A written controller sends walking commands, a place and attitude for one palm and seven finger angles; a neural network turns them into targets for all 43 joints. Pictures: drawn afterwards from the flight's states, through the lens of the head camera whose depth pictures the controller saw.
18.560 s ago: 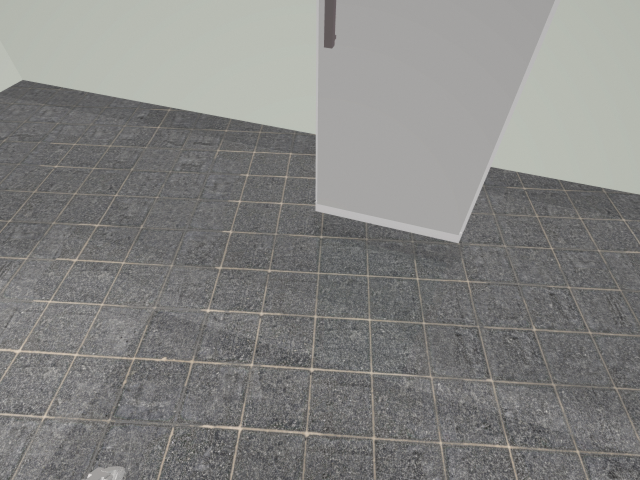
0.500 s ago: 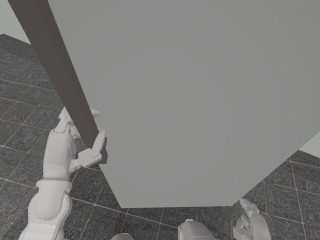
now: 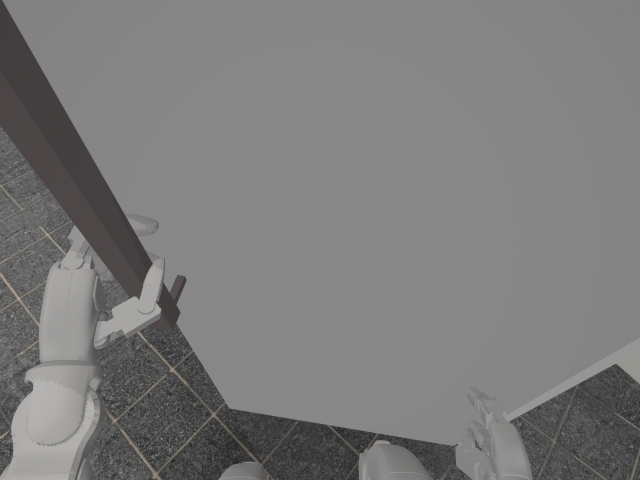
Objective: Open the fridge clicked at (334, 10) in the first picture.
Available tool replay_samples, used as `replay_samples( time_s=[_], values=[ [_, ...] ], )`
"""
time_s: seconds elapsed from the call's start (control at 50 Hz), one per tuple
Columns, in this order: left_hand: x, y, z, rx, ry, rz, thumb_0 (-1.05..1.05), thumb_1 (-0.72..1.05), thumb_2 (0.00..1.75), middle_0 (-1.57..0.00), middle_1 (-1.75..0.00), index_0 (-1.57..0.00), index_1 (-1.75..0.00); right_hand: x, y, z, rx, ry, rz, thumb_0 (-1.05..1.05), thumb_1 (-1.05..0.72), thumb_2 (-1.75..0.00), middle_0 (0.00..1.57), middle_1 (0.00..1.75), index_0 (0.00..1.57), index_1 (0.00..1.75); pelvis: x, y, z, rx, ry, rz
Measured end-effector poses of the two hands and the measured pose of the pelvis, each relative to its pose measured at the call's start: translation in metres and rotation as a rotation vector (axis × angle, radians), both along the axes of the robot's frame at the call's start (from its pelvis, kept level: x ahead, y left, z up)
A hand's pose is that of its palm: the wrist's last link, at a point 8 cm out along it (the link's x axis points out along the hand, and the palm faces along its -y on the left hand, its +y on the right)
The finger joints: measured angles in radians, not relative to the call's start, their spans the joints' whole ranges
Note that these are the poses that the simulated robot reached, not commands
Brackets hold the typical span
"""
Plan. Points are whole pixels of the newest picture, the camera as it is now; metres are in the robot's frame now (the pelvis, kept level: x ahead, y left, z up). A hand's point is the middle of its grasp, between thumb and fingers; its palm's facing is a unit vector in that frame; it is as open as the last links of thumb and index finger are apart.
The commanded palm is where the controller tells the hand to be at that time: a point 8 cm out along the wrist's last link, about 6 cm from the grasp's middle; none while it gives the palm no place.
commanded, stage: walk backward, drawing the door open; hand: left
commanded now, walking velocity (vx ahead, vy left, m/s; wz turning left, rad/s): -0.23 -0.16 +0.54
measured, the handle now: (116, 204) +0.31 +0.21 +0.21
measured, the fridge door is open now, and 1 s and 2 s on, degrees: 46 79 75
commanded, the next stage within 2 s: stop walking and hold the door back in 0.62 s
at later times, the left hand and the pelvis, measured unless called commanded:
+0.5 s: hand out of the picture +0.08 +0.15 +0.13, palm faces +0.59 -0.73 -0.34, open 6.9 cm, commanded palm +0.02 +0.18 +0.14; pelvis -0.07 -0.15 +0.01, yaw +21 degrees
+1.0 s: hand out of the picture -0.02 +0.10 +0.14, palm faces +0.83 -0.49 -0.26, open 6.3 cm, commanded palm -0.05 +0.12 +0.13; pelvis -0.12 -0.28 +0.01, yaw +37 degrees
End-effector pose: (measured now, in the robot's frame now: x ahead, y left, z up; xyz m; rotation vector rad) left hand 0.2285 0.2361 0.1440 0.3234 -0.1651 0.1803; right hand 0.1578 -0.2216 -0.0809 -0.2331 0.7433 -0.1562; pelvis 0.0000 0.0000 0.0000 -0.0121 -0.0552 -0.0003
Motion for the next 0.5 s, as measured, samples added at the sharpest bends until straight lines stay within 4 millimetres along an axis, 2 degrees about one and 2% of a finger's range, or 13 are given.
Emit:
replay_samples(
  time_s=[0.06, 0.12, 0.18, 0.32, 0.42, 0.5],
  values=[
    [-0.025, -0.006, 0.002, -0.001, 0.034, 0.102, -0.07, 0.6, 0.8, -0.45, -1.39, -0.25, -1.32, -0.003, -0.012, -0.002, 0.042, 0.012, 0.062, 0.01, -0.9, -0.9, 0.2, 0.3, 0.21, 0.3, -0.008, -0.027, 0.005, -0.03, 0.009, 0.042],
    [-0.05, -0.012, 0.002, 0.02, 0.028, 0.215, -0.09, 0.58, 0.8, -0.45, -1.37, -0.25, -1.32, -0.001, -0.03, -0.012, 0.074, 0.008, 0.115, 0.01, -0.9, -0.9, 0.2, 0.3, 0.21, 0.3, -0.014, -0.059, -0.004, -0.013, 0.024, 0.08],
    [-0.076, -0.019, 0.003, 0.041, 0.042, 0.307, -0.11, 0.56, 0.79, -0.45, -1.37, -0.26, -1.34, 0.001, -0.052, -0.017, 0.06, 0.034, 0.149, 0.01, -0.9, -0.9, 0.21, 0.3, 0.21, 0.3, -0.024, -0.08, -0.003, 0.011, 0.021, 0.111],
    [-0.132, -0.035, 0.004, 0.028, 0.058, 0.406, -0.11, 0.57, 0.77, -0.43, -1.35, -0.27, -1.35, 0.002, -0.092, 0.005, -0.04, 0.034, 0.208, 0.02, -0.9, -0.9, 0.2, 0.3, 0.21, 0.3, -0.04, -0.113, 0.007, 0.041, 0.021, 0.234],
    [-0.169, -0.044, -0.001, 0.04, -0.016, 0.414, -0.12, 0.56, 0.76, -0.44, -1.37, -0.26, -1.34, -0.002, -0.103, 0.008, -0.095, -0.008, 0.271, 0.01, -0.9, -0.9, 0.2, 0.3, 0.23, 0.31, -0.057, -0.13, -0.007, 0.016, 0.021, 0.301],
    [-0.198, -0.056, 0.001, 0.047, 0.008, 0.461, -0.11, 0.56, 0.76, -0.45, -1.39, -0.26, -1.34, -0.018, -0.099, 0.012, -0.048, 0.026, 0.339, 0.01, -0.9, -0.9, 0.2, 0.3, 0.23, 0.31, -0.069, -0.152, 0.006, -0.017, -0.017, 0.373]
  ],
)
